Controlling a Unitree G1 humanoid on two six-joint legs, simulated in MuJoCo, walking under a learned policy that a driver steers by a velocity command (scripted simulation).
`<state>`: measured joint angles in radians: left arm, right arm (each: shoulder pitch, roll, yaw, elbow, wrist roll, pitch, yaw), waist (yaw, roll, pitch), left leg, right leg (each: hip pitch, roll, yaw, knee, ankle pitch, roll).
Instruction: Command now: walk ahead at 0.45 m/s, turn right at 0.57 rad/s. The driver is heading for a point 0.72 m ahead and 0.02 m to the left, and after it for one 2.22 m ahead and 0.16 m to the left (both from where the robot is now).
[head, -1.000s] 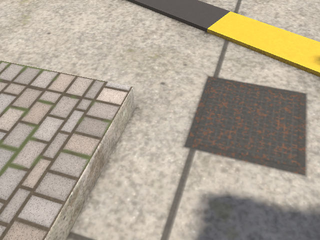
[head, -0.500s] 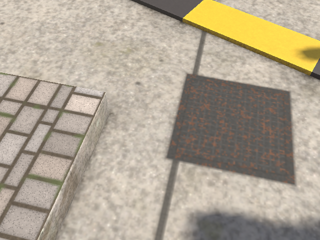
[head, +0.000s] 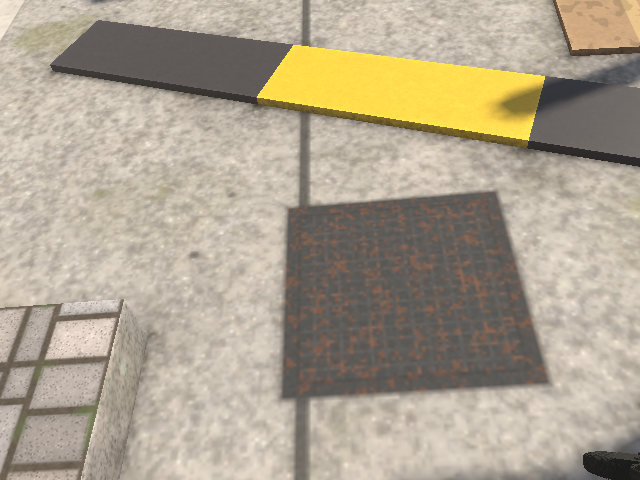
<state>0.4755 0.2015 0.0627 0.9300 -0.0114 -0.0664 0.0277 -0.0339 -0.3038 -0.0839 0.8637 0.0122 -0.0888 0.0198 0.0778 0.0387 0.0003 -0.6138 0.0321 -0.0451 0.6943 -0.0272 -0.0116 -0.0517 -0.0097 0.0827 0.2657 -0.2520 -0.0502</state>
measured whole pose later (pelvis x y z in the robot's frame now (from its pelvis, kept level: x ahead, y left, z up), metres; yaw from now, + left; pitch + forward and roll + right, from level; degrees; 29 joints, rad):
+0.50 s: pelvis +0.29 +0.03 -0.01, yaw -12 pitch +2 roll +3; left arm 0.14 0.28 0.07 0.76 -0.01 -0.08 0.01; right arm 0.32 -0.27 -0.07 0.99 0.01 -0.10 0.01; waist -0.07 -0.04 0.04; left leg -0.09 -0.04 0.06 0.25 -0.19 0.02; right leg -0.64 -0.12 0.03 0.86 -0.20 -0.02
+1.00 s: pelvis +0.50 -0.07 -0.01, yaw -4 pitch +1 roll -1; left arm 0.18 0.27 0.07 0.84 0.02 -0.06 0.03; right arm 0.13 -0.30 -0.07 0.84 0.01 0.01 0.00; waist 0.01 0.04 0.07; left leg -0.59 0.07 0.00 0.84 -0.18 -0.04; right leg -0.17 -0.01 -0.19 0.32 -0.17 -0.05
